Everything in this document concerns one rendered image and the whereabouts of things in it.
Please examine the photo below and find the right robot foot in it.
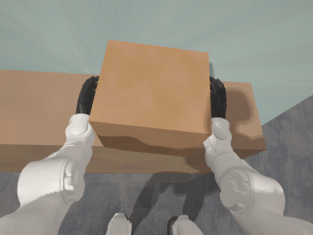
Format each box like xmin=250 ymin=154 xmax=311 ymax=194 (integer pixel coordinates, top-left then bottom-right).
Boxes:
xmin=167 ymin=217 xmax=177 ymax=235

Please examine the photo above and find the robot left upper arm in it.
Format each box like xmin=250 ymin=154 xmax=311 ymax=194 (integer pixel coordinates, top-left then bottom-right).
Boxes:
xmin=0 ymin=158 xmax=85 ymax=235

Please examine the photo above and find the right robot hand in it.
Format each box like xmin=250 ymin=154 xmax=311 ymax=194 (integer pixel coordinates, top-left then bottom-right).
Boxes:
xmin=209 ymin=76 xmax=227 ymax=119

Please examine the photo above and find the robot left forearm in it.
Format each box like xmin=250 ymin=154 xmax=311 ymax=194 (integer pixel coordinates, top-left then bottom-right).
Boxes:
xmin=17 ymin=114 xmax=96 ymax=202

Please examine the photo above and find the carton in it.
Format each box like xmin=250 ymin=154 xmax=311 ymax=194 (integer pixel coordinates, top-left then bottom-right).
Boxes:
xmin=88 ymin=39 xmax=212 ymax=157

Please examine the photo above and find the right robot thigh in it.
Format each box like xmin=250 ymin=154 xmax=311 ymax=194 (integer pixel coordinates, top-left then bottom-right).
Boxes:
xmin=171 ymin=219 xmax=203 ymax=235

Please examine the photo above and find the pedestal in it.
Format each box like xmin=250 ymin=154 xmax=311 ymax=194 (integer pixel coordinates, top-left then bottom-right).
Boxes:
xmin=0 ymin=70 xmax=267 ymax=174

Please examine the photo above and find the robot right upper arm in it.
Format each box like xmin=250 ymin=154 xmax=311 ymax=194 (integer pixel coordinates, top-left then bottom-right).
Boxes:
xmin=219 ymin=168 xmax=313 ymax=235

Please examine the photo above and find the left robot hand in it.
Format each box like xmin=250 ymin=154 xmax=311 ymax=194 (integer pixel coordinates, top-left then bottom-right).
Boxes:
xmin=75 ymin=76 xmax=99 ymax=116

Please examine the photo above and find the robot right forearm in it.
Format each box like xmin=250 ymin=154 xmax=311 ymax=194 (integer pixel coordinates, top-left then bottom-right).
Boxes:
xmin=203 ymin=117 xmax=261 ymax=191

